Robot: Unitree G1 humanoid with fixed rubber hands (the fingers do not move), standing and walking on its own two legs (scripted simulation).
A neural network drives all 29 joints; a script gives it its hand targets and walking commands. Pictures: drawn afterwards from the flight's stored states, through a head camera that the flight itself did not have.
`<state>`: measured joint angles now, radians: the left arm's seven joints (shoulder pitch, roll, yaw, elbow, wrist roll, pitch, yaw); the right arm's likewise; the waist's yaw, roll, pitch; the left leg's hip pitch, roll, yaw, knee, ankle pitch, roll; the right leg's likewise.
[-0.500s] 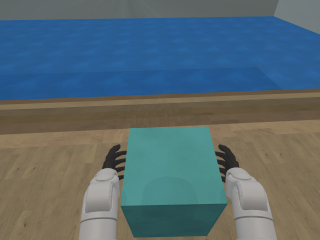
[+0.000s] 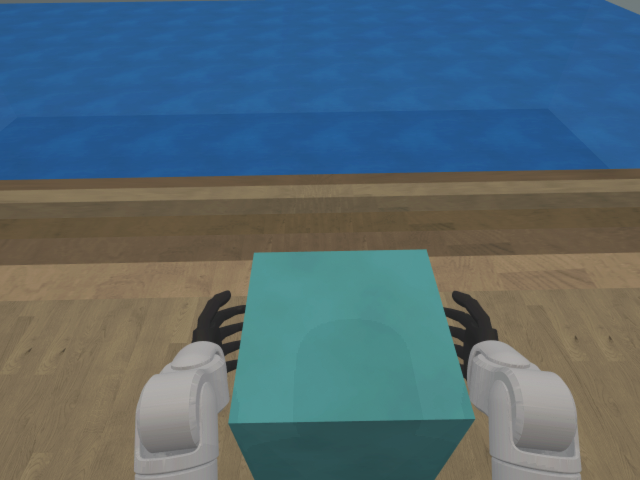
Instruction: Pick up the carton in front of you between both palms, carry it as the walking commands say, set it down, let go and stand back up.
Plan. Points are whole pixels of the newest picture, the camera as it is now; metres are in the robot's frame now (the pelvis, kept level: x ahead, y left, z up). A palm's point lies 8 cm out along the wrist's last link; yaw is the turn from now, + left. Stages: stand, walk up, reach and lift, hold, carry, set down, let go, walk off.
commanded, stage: carry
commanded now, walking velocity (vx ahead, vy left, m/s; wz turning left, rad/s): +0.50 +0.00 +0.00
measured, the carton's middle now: (341, 377) +0.28 +0.01 +0.02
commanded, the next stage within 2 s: none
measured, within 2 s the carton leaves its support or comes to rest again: neither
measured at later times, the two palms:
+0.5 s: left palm (254, 182) +0.60 +0.15 +0.08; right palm (426, 188) +0.59 -0.14 +0.08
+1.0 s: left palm (270, 86) +0.98 +0.17 +0.10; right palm (393, 86) +0.98 -0.13 +0.10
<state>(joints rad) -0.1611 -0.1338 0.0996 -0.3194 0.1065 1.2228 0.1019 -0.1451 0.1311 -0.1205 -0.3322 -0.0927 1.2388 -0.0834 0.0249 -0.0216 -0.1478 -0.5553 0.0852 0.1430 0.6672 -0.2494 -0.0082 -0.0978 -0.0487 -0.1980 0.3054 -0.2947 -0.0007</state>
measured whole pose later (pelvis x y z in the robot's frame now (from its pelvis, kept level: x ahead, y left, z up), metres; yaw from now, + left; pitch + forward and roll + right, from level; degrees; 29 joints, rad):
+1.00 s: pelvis +0.65 +0.01 -0.02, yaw -1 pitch +4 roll +0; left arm -0.48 -0.04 0.14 -0.10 0.06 1.18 0.12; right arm -0.44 0.05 -0.15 -0.15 -0.08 1.21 -0.10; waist 0.04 -0.01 -0.08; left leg -0.60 0.05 0.16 0.62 -0.12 0.08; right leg -0.02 -0.04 -0.21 0.45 -0.48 0.00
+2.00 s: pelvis +1.40 -0.01 -0.22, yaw +1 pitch +2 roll -1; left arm -0.83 0.07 0.19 0.20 -0.02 1.18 0.16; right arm -0.78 -0.01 -0.23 0.13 -0.10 1.21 -0.10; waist 0.03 -0.02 -0.09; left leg -0.37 -0.12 0.10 0.49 -0.19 0.16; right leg -0.30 0.11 -0.03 1.47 -0.58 -0.07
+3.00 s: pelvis +2.08 -0.04 -0.44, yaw -1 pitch +3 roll +0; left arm -0.65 0.04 0.18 0.21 0.00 1.12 0.14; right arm -0.63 0.02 -0.17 0.15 -0.07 1.17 -0.14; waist -0.03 0.01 -0.12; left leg -0.47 -0.07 0.09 0.64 -0.20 0.12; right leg -0.36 0.11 -0.07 1.54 -0.62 -0.06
